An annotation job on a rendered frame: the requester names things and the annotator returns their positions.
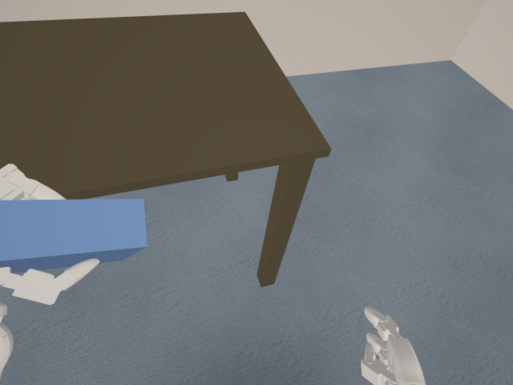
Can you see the table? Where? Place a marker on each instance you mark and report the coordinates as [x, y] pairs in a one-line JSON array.
[[91, 107]]

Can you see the sponge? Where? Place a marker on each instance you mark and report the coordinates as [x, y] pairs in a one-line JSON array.
[[51, 234]]

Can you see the left robot hand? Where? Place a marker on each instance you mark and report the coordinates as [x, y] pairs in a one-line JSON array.
[[36, 285]]

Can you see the right robot hand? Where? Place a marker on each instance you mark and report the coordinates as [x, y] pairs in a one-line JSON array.
[[398, 363]]

